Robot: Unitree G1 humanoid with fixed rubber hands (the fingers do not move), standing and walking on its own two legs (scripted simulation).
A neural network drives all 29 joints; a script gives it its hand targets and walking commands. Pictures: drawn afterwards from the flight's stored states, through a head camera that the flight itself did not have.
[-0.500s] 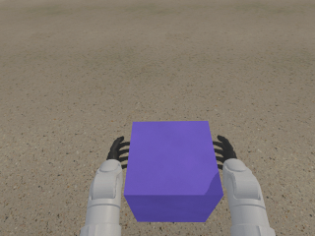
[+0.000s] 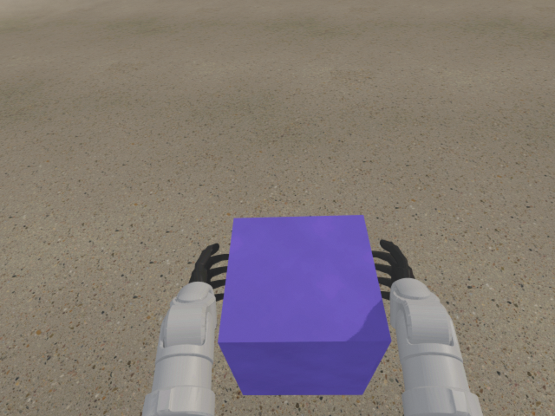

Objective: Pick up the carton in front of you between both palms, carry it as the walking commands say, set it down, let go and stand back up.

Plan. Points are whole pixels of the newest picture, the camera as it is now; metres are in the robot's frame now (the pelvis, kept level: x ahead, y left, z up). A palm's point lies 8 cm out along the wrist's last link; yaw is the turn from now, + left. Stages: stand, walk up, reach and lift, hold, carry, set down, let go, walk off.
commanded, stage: hold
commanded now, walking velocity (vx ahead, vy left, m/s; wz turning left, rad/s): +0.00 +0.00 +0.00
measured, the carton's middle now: (300, 309) +0.30 +0.00 -0.03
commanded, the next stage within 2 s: set down in 0.38 s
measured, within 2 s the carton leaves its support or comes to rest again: neither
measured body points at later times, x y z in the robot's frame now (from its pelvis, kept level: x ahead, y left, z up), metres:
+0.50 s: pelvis +0.00 -0.03 +0.00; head -0.05 -0.04 +0.45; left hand +0.30 +0.14 +0.04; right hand +0.32 -0.17 +0.04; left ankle +0.00 +0.11 -0.74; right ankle +0.05 -0.12 -0.74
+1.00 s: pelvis -0.02 +0.00 -0.05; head +0.18 -0.02 +0.35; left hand +0.36 +0.14 -0.14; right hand +0.36 -0.16 -0.14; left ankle +0.00 +0.11 -0.74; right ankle +0.05 -0.13 -0.74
